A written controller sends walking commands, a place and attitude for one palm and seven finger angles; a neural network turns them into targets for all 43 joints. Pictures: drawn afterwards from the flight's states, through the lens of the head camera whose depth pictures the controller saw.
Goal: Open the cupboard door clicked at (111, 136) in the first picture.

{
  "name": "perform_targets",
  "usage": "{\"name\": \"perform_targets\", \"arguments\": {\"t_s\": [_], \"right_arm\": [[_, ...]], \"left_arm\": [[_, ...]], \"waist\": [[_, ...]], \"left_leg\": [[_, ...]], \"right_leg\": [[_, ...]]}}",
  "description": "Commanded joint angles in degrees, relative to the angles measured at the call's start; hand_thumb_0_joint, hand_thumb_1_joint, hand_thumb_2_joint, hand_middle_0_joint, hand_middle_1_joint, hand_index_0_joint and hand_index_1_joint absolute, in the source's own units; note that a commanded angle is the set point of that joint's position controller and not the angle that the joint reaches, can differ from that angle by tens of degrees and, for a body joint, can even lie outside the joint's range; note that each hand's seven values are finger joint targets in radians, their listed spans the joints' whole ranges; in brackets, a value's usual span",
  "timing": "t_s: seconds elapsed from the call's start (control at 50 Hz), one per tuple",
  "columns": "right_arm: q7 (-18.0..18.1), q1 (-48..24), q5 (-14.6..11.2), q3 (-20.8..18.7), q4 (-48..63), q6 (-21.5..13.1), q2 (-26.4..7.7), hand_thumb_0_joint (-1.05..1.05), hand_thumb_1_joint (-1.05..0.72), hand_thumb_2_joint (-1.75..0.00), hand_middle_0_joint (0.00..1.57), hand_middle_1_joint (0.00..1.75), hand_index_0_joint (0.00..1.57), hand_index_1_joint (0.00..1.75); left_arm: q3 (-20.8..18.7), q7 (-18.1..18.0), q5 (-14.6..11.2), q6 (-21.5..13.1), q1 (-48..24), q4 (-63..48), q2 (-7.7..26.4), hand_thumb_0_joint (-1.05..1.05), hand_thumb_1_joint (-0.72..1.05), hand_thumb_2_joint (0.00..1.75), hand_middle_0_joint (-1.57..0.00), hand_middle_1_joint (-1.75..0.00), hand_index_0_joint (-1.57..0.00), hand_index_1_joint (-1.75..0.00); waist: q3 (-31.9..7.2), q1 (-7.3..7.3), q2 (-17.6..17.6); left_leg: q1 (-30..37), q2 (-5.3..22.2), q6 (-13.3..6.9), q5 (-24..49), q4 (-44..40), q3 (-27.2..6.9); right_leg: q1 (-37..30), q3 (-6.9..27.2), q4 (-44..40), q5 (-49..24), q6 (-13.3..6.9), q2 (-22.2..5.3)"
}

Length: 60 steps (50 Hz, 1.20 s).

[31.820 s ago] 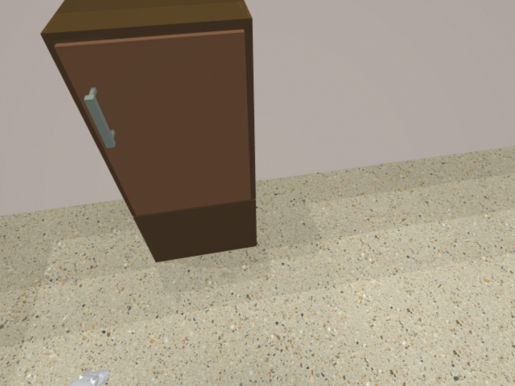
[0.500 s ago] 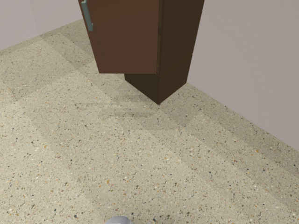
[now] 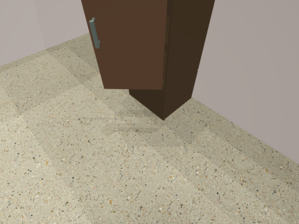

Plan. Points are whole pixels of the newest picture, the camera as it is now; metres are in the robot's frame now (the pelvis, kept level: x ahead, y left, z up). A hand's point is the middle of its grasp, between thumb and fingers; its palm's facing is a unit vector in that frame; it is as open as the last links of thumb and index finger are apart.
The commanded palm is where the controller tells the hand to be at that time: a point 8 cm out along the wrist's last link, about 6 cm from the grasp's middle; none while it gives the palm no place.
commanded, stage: take the last steps up to it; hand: left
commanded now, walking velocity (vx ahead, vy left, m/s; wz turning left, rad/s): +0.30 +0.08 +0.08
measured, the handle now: (95, 33) +1.00 +0.33 +0.02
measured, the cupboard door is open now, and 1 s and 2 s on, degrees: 45 45 45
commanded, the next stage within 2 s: come to a stop and stand still in 1.06 s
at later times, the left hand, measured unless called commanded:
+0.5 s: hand out of the picture +0.08 +0.21 -0.19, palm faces +0.18 -0.97 -0.14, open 7.3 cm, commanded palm none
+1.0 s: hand (93, 139) +0.45 +0.25 -0.16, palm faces +0.00 -0.98 -0.22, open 7.3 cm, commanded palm none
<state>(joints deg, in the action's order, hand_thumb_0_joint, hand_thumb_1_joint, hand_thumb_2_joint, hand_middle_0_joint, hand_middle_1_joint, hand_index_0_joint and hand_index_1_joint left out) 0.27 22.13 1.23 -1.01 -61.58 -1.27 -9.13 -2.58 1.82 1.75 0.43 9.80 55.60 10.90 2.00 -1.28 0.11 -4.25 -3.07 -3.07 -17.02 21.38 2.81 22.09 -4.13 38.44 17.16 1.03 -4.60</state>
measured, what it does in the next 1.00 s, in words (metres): walks ahead: right foot, then left foot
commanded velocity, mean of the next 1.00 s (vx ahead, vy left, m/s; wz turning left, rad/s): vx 0.28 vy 0.04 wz -0.01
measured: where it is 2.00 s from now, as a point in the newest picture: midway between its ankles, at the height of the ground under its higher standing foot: (144, 198)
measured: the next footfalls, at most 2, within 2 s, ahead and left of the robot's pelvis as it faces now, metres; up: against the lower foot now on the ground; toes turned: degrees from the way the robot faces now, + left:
right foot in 0.04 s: +0.09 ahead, -0.12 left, +0.00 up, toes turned -5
left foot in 0.48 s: +0.30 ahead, +0.17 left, +0.00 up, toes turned +12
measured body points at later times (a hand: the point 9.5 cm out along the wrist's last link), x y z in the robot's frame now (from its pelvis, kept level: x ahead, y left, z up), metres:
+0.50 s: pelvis +0.18 +0.06 -0.02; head +0.20 +0.08 +0.43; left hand +0.07 +0.26 -0.18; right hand +0.31 -0.17 -0.15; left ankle +0.26 +0.17 -0.74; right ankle +0.06 -0.11 -0.72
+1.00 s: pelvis +0.34 +0.06 -0.01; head +0.36 +0.05 +0.44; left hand +0.45 +0.30 -0.14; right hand +0.27 -0.15 -0.17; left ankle +0.26 +0.17 -0.73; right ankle +0.37 -0.04 -0.74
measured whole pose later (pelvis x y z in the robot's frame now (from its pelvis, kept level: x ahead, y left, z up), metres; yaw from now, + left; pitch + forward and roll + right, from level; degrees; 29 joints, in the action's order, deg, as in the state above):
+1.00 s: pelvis +0.34 +0.06 -0.01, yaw +0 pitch +0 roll +1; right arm 0.0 22.7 1.1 -1.6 -64.6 -1.2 -9.1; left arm -3.1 1.1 1.7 -2.6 7.8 55.9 10.2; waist 2.5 -2.0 -0.8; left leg -9.3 1.9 -0.8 -24.8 35.3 9.5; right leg 18.8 -5.1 32.9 13.9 -1.7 -3.2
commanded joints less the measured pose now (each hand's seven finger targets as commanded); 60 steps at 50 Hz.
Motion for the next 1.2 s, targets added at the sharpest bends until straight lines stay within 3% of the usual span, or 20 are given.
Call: {"name": "perform_targets", "arguments": {"t_s": [0.0,0.02,0.04,0.06,0.18,0.36,0.4,0.42,0.46,0.48,0.5,0.6,0.8,0.9,0.92,0.94,0.96,1.0,1.08,1.18], "right_arm": [[0.53,-0.89,-0.44,-1.78,2.28,-1.8,-6.67,0.0,-0.9,-0.9,0.2,0.3,0.2,0.3],[0.12,-0.07,-0.86,-1.51,3.36,-2.13,-4.2,0.0,-0.9,-0.9,0.2,0.3,0.2,0.3],[-0.16,-3.14,-0.31,-2.06,4.93,-1.74,-6.61,0.0,-0.9,-0.9,0.2,0.3,0.2,0.3],[-0.45,-4.18,-0.04,-2.71,4.99,-1.51,-7.57,0.0,-0.9,-0.9,0.2,0.3,0.2,0.3],[-1.5,-4.71,0.09,-2.17,2.68,0.24,-1.74,0.0,-0.9,-0.9,0.2,0.3,0.2,0.3],[-2.93,-14.44,-0.15,-2.13,7.12,-0.84,-2.52,0.0,-0.9,-0.9,0.2,0.3,0.2,0.3],[-2.4,-8.77,0.19,-2.45,5.54,-1.45,-4.35,0.0,-0.9,-0.9,0.2,0.3,0.2,0.3],[-1.81,-1.74,0.47,-3.09,3.35,-1.89,-7.35,0.0,-0.9,-0.9,0.2,0.3,0.2,0.3],[0.04,10.36,0.8,-5.41,1.27,-1.95,-17.52,0.0,-0.9,-0.9,0.2,0.3,0.2,0.3],[0.67,8.31,0.6,-5.13,1.62,-1.51,-16.86,0.0,-0.9,-0.9,0.2,0.3,0.2,0.3],[0.74,3.7,0.5,-4.39,2.75,-1.82,-13.87,0.0,-0.9,-0.9,0.2,0.3,0.2,0.3],[0.96,-5.04,0.21,-2.3,4.61,-3.11,-7.3,0.0,-0.9,-0.9,0.2,0.3,0.2,0.3],[0.53,-1.46,0.72,-2.71,2.56,-2.82,-7.66,0.0,-0.9,-0.9,0.2,0.3,0.2,0.3],[0.49,-0.6,0.51,-2.22,0.92,-2.16,-7.24,0.0,-0.9,-0.9,0.2,0.3,0.2,0.3],[0.3,-1.03,0.03,-1.95,1.03,-2.32,-6.02,0.0,-0.9,-0.9,0.2,0.3,0.2,0.3],[-0.11,-0.84,-0.5,-1.55,2.2,-2.48,-3.94,0.0,-0.9,-0.9,0.2,0.3,0.2,0.3],[-0.31,-2.91,-0.31,-1.72,3.46,-1.89,-5.31,0.0,-0.9,-0.9,0.2,0.3,0.2,0.3],[-0.06,-5.84,-0.4,-2.14,3.17,-1.62,-4.7,0.0,-0.9,-0.9,0.2,0.3,0.2,0.3],[-0.52,-4.33,-0.32,-1.46,1.92,-0.49,-1.08,0.0,-0.9,-0.9,0.2,0.3,0.2,0.3],[-0.43,-4.58,-0.25,-0.87,1.42,-0.52,0.31,0.0,-0.9,-0.9,0.2,0.3,0.2,0.3]], "left_arm": [[-2.08,-0.89,-0.13,-2.97,9.44,-0.23,7.36,0.0,0.9,0.9,-0.2,-0.3,-0.2,-0.3],[-3.23,-1.37,0.09,-3.55,16.45,2.01,12.28,0.0,0.9,0.9,-0.2,-0.3,-0.2,-0.3],[-3.53,-1.84,-0.48,-3.34,19.82,2.53,14.16,0.0,0.9,0.9,-0.2,-0.3,-0.2,-0.3],[-3.24,-2.37,-0.77,-3.19,16.66,1.83,11.91,0.0,0.9,0.9,-0.2,-0.3,-0.2,-0.3],[-1.28,-2.53,-0.64,-5.35,10.7,2.02,4.14,0.0,0.9,0.9,-0.2,-0.3,-0.2,-0.3],[-1.6,-2.33,-0.16,-4.98,12.98,5.83,8.0,0.0,0.9,0.9,-0.2,-0.3,-0.2,-0.3],[-1.85,-2.25,-0.43,-4.61,11.19,5.78,8.48,0.0,0.9,0.9,-0.2,-0.3,-0.2,-0.3],[-1.6,-2.15,-0.47,-4.37,11.58,5.66,7.24,0.0,0.9,0.9,-0.2,-0.3,-0.2,-0.3],[-0.25,-1.78,-1.16,-4.16,12.84,2.86,2.57,0.0,0.9,0.9,-0.2,-0.3,-0.2,-0.3],[-0.45,-1.98,-1.12,-4.04,8.8,1.61,2.9,0.0,0.9,0.9,-0.2,-0.3,-0.2,-0.3],[-0.56,-1.95,-0.93,-4.03,6.76,1.65,2.62,0.0,0.9,0.9,-0.2,-0.3,-0.2,-0.3],[-0.78,-1.03,-0.13,-1.79,10.72,3.69,0.45,0.0,0.9,0.9,-0.2,-0.3,-0.2,-0.3],[-0.93,-0.47,-0.24,-1.59,-0.81,-2.15,1.21,0.0,0.9,0.9,-0.2,-0.3,-0.2,-0.3],[-1.25,-0.77,-0.14,-2.56,3.73,-0.56,3.13,0.0,0.9,0.9,-0.2,-0.3,-0.2,-0.3],[-1.83,-1.05,-0.13,-3.15,9.09,1.22,5.51,0.0,0.9,0.9,-0.2,-0.3,-0.2,-0.3],[-2.77,-1.51,-0.03,-3.83,15.36,3.12,10.35,0.0,0.9,0.9,-0.2,-0.3,-0.2,-0.3],[-3.12,-2.14,-0.73,-3.6,18.61,3.94,12.99,0.0,0.9,0.9,-0.2,-0.3,-0.2,-0.3],[-2.51,-2.98,-0.74,-3.95,12.29,2.6,9.27,0.0,0.9,0.9,-0.2,-0.3,-0.2,-0.3],[-1.31,-2.71,-0.79,-4.49,7.99,2.45,5.69,0.0,0.9,0.9,-0.2,-0.3,-0.2,-0.3],[-1.08,-2.81,-0.81,-3.97,6.13,3.59,5.3,0.0,0.9,0.9,-0.2,-0.3,-0.2,-0.3]], "waist": [[-0.55,6.33,3.92],[-4.18,8.3,16.52],[-3.45,9.37,16.1],[0.1,7.51,9.95],[3.47,1.8,5.7],[3.47,3.28,9.11],[1.69,-0.49,6.92],[-2.43,-3.32,2.3],[-12.71,-6.39,-18.73],[-9.24,-5.97,-12.48],[-6.3,-4.19,-7.25],[0.28,1.91,-6.77],[2.85,0.73,-2.6],[0.0,3.06,0.33],[-2.97,5.36,3.2],[-6.15,6.92,14.06],[-4.55,7.99,16.27],[-0.68,5.63,10.04],[-2.0,1.87,7.58],[-0.41,0.73,6.16]], "left_leg": [[-18.91,7.61,-3.04,-1.69,7.88,-5.78],[-30.04,0.93,0.21,-9.51,22.86,0.68],[-34.3,1.65,0.95,-18.03,35.86,-0.68],[-35.35,4.82,1.15,-13.38,40.7,-3.46],[-29.18,8.95,4.78,2.71,35.17,-1.18],[-21.7,6.57,3.75,4.92,14.41,3.32],[-10.62,3.77,2.91,6.59,8.46,5.85],[0.35,4.53,2.13,6.05,5.84,4.32],[16.8,25.93,-7.09,9.58,-2.08,-25.53],[13.37,27.83,-9.38,10.55,-4.39,-25.1],[6.35,25.99,-8.71,8.55,-5.26,-20.92],[-10.03,20.26,-5.3,3.29,-11.83,-7.63],[-5.35,20.28,-7.75,3.56,-13.37,-4.93],[-7.39,15.53,-3.42,7.11,-1.29,-0.57],[-12.5,11.47,-1.14,6.39,7.53,3.09],[-24.6,5.34,1.86,-3.49,19.99,7.6],[-30.19,3.81,3.08,-19.87,32.82,6.02],[-33.22,7.75,3.3,-12.88,39.93,-1.66],[-24.56,8.11,5.15,-4.85,31.18,0.49],[-12.66,5.1,5.95,5.45,12.2,3.2]], "right_leg": [[-24.89,5.47,-14.18,0.93,-2.13,-2.55],[-35.58,23.51,-20.91,6.02,-7.46,-16.29],[-32.79,33.31,-27.5,9.42,-11.98,-24.04],[-28.23,30.38,-28.75,12.46,-13.02,-23.38],[-15.32,5.61,-28.51,-15.54,-8.17,-13.96],[-16.96,2.14,-23.96,-17.58,-7.22,-13.9],[-13.5,-0.99,-16.8,-20.74,-5.87,-11.72],[-10.04,-2.92,-5.21,-21.62,-4.52,-9.13],[9.55,-3.69,26.67,16.89,-1.2,2.63],[13.93,1.5,34.56,16.02,-2.51,0.6],[14.84,2.3,37.05,11.7,-2.64,-1.34],[8.83,3.05,29.31,0.59,-1.34,-3.41],[5.76,0.87,3.18,-3.86,-1.26,-2.06],[-10.54,-1.8,-10.58,-6.0,-2.24,1.54],[-20.3,3.35,-13.2,-7.11,-3.94,-1.57],[-31.6,18.97,-17.56,-10.22,-9.0,-13.15],[-31.61,27.77,-23.26,-13.25,-14.65,-21.29],[-25.23,21.77,-22.98,-19.49,-14.9,-18.53],[-17.82,6.34,-23.3,-29.42,-10.67,-12.16],[-11.13,2.53,-19.55,-26.82,-8.22,-8.66]]}}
